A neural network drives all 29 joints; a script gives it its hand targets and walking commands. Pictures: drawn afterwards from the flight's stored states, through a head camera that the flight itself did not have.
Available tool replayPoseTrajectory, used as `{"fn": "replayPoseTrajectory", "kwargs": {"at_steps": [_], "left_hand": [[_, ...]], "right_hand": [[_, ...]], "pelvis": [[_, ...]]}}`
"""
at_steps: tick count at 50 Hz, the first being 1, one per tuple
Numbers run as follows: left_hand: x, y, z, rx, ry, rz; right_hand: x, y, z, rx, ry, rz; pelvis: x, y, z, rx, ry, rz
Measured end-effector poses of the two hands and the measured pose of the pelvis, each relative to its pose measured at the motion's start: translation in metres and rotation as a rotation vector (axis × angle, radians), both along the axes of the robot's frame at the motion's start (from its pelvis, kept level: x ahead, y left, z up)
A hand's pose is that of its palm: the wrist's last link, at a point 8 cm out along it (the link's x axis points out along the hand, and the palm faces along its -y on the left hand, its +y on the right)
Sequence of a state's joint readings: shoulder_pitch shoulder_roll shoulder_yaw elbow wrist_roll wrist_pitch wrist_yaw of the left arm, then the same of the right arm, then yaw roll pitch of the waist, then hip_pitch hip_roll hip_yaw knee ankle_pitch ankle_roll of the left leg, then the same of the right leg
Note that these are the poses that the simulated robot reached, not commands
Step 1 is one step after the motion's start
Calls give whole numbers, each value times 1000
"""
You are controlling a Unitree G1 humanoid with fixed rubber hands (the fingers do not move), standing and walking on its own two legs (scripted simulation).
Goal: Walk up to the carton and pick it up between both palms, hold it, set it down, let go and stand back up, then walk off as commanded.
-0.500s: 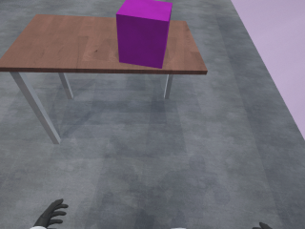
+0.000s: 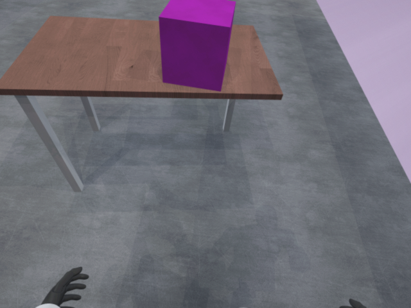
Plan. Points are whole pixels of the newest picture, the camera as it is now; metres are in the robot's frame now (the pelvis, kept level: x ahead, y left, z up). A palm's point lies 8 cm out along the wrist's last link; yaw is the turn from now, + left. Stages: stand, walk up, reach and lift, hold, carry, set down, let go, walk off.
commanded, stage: stand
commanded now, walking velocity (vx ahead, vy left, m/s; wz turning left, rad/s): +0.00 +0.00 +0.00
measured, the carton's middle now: (198, 42) +0.92 +0.05 +0.05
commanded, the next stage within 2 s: none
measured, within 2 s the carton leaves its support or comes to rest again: neither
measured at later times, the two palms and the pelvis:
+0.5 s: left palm (58, 296) +0.15 +0.28 -0.09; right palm out of the picture +0.11 -0.32 -0.08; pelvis +0.02 -0.01 +0.00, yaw +0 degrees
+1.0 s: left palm (55, 302) +0.14 +0.29 -0.09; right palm out of the picture +0.10 -0.32 -0.09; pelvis +0.01 -0.01 +0.01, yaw +0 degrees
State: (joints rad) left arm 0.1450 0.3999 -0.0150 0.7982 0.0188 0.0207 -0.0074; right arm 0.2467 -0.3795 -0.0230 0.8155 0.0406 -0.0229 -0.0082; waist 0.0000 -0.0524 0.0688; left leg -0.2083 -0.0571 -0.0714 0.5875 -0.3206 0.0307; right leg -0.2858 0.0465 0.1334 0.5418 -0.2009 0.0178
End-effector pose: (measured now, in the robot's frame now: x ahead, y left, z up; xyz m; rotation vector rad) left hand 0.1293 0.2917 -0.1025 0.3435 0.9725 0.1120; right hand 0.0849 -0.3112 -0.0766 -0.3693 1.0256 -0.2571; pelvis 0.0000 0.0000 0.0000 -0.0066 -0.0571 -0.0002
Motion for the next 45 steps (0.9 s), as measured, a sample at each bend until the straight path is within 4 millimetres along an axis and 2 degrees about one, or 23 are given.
{"fn": "replayPoseTrajectory", "kwargs": {"at_steps": [11,20,45], "left_hand": [[4,-2,4,13,25,5],[17,-6,7,17,22,12],[12,-8,11,26,26,30]], "right_hand": [[15,-1,-7,37,2,8],[25,-3,-7,41,-4,7],[13,-8,-12,53,19,-13]], "pelvis": [[11,-6,2,8,16,0],[17,-8,4,11,24,-1],[13,-12,5,16,12,-1]]}}
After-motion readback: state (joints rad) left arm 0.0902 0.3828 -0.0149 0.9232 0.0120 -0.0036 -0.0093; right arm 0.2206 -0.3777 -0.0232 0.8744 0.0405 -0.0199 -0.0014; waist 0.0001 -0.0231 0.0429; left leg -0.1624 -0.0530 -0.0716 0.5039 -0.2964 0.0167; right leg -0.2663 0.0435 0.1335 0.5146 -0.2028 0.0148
